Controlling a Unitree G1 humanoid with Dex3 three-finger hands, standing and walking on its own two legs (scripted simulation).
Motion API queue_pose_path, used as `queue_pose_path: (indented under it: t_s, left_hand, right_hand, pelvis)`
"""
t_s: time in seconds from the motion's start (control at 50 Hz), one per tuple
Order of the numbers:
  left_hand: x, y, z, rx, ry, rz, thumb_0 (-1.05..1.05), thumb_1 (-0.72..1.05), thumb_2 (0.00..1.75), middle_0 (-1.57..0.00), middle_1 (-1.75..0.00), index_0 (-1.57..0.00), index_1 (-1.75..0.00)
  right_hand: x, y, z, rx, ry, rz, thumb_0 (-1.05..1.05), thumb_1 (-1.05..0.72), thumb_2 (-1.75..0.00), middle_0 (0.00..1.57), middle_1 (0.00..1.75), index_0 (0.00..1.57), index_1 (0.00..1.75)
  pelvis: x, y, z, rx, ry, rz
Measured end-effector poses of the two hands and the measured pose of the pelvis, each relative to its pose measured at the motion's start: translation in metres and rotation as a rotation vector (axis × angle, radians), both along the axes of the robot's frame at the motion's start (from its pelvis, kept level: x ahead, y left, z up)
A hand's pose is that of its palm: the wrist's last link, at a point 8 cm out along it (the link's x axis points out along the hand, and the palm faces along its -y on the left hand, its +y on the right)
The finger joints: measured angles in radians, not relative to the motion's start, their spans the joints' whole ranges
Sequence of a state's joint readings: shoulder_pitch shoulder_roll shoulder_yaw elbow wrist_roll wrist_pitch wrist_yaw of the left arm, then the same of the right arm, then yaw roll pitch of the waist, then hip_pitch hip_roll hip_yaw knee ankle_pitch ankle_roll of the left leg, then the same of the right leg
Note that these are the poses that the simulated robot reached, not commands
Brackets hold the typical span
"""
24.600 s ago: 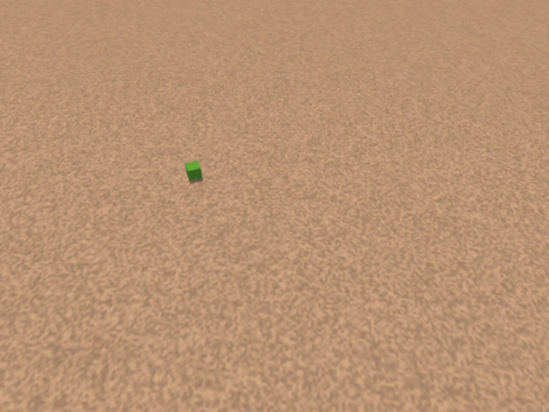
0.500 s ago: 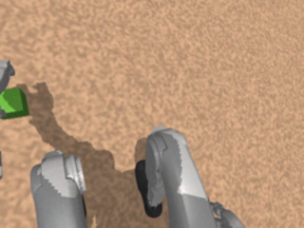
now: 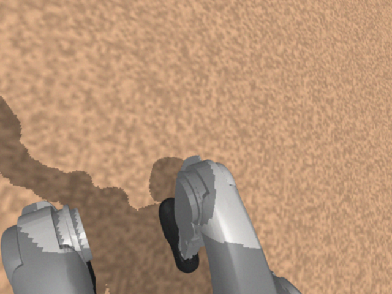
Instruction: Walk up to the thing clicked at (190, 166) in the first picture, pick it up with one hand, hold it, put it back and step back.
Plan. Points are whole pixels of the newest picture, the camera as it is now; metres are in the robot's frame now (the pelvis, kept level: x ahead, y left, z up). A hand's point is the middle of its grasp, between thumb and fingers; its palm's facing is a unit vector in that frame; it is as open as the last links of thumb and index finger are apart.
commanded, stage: rest palm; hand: left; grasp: from above
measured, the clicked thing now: out of the picture +0.47 +0.30 -0.27
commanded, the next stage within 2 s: close in 0.42 s
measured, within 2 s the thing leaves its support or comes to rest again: neither
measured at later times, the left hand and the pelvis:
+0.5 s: hand out of the picture +0.45 +0.30 -0.25, palm faces -0.46 -0.14 -0.88, open 13.0 cm; pelvis +0.00 +0.00 +0.00, yaw -1 degrees
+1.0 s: hand out of the picture +0.46 +0.30 -0.25, palm faces -0.46 -0.13 -0.88, open 11.3 cm; pelvis +0.00 +0.00 +0.00, yaw -2 degrees
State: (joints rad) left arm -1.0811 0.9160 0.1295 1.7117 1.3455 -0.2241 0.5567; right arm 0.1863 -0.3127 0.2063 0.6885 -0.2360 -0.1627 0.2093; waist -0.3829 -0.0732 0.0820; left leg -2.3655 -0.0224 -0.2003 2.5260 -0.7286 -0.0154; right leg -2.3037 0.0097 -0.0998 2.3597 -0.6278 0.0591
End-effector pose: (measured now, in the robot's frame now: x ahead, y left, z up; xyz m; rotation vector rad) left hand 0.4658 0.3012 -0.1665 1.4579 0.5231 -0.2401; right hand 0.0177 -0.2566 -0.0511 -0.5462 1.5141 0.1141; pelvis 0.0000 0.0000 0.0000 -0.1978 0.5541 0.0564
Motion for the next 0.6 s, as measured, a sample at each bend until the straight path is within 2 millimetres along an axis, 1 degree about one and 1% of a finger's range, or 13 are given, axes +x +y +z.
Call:
queue_pose_path:
  t_s: [0.14, 0.28, 0.4, 0.6]
  left_hand:
    - [0.0, 0.003, -0.011, -0.01, 0.001, 0.02, 0.0, -0.34, 0.87, -0.26, -0.79, -0.25, -0.8]
    - [-0.004, 0.007, -0.017, -0.016, 0.006, 0.029, 0.0, -0.34, 0.86, -0.26, -0.79, -0.25, -0.8]
    - [-0.005, 0.006, -0.021, -0.023, 0.008, 0.023, 0.0, -0.33, 0.85, -0.26, -0.79, -0.26, -0.81]
    - [-0.003, 0.0, -0.023, -0.023, -0.007, 0.003, 0.0, -0.29, 0.83, -0.28, -0.8, -0.28, -0.81]
  right_hand:
    - [0.013, -0.002, 0.002, -0.001, -0.01, 0.038, 0.0, -0.9, -0.9, 0.2, 0.3, 0.2, 0.3]
    - [0.02, -0.004, 0.006, 0.0, -0.002, 0.067, 0.0, -0.9, -0.9, 0.2, 0.3, 0.2, 0.3]
    - [0.019, -0.003, 0.008, 0.0, 0.004, 0.078, 0.0, -0.91, -0.9, 0.2, 0.3, 0.2, 0.3]
    - [0.011, 0.004, 0.01, 0.016, 0.009, 0.075, 0.0, -0.91, -0.9, 0.2, 0.3, 0.2, 0.3]
  pelvis:
    - [0.002, 0.002, -0.001, -0.014, -0.005, -0.004]
    - [0.003, 0.003, -0.001, -0.02, -0.011, -0.003]
    - [0.002, 0.004, -0.001, -0.028, -0.019, -0.004]
    - [0.001, 0.006, -0.002, -0.036, -0.028, -0.01]
